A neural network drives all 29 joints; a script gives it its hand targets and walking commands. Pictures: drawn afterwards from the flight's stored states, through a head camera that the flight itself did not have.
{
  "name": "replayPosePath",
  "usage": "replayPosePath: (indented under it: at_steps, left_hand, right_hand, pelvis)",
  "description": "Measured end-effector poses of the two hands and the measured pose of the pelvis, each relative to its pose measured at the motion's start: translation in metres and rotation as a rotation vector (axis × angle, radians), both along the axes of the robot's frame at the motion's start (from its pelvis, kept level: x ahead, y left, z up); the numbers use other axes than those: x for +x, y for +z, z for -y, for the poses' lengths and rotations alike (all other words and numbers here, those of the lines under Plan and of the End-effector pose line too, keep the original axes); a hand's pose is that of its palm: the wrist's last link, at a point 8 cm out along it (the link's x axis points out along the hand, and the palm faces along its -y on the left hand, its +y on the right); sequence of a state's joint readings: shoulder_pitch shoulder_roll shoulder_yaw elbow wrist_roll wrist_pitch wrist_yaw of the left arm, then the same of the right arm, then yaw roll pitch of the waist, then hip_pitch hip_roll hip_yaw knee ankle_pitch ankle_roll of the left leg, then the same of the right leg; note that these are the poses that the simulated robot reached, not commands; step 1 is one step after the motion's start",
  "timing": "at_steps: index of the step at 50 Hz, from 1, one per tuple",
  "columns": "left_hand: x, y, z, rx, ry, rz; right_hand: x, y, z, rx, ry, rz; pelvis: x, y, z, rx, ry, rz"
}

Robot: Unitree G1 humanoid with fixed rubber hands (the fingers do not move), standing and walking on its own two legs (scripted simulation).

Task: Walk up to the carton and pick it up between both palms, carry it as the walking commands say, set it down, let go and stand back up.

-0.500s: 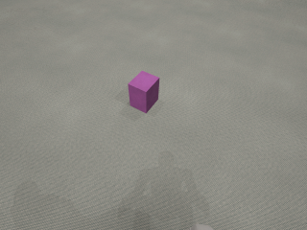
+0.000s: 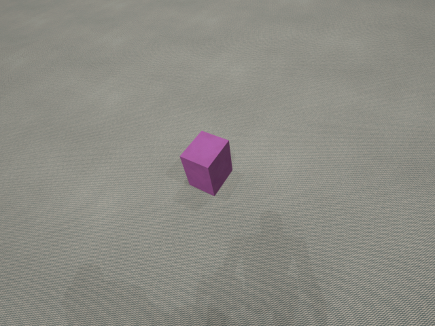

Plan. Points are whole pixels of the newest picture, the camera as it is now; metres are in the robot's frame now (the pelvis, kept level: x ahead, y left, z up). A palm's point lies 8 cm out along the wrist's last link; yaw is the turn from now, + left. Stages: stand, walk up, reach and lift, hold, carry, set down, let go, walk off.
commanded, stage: walk up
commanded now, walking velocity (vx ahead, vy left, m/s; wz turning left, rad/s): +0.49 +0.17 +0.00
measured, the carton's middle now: (208, 163) +0.99 +0.15 -0.65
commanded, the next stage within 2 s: none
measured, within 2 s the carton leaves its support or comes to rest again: neither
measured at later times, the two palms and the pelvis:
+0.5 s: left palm (89, 296) +0.22 +0.34 -0.15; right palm (306, 239) +0.32 -0.15 -0.12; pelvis +0.24 +0.09 +0.00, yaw -1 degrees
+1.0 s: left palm (136, 189) +0.48 +0.27 -0.12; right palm (321, 221) +0.37 -0.21 -0.16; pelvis +0.41 +0.03 +0.00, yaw +1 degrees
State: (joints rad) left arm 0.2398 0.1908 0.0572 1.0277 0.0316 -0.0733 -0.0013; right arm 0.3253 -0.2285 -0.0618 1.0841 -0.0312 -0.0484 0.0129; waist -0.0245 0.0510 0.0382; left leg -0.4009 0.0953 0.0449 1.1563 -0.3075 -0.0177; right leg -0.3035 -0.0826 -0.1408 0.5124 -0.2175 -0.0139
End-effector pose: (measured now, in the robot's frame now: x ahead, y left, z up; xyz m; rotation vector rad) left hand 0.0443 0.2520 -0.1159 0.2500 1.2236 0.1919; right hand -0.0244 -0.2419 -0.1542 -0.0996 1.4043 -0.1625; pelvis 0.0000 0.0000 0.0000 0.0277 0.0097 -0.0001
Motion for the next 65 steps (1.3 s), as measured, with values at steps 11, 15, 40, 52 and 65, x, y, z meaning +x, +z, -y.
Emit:
replayPosePath:
  at_steps: [11, 15, 40, 52, 65]
  left_hand:
    - [-0.061, 0.017, -0.005, -0.025, 0.211, -0.289]
    - [-0.036, 0.007, -0.018, -0.059, 0.233, -0.340]
    - [0.435, -0.009, -0.036, -0.154, -0.103, 0.121]
    - [0.419, 0.006, -0.025, 0.010, 0.032, -0.006]
    - [0.375, -0.015, -0.033, -0.077, 0.132, -0.191]
  right_hand:
    - [0.248, 0.029, -0.033, 0.040, 0.186, 0.290]
    - [0.331, 0.038, -0.070, 0.048, 0.232, 0.390]
    - [0.288, 0.041, -0.075, -0.087, -0.101, -0.085]
    - [0.429, 0.000, -0.028, 0.005, 0.016, -0.027]
    - [0.563, 0.018, -0.058, -0.046, 0.099, 0.180]
  pelvis:
    - [0.096, 0.013, -0.024, 0.007, -0.014, 0.006]
    - [0.138, 0.006, -0.046, -0.012, -0.013, -0.003]
    - [0.349, 0.010, -0.065, -0.048, -0.011, 0.024]
    - [0.421, 0.005, -0.026, 0.017, 0.011, 0.016]
    - [0.457, 0.004, -0.057, -0.029, -0.002, 0.020]
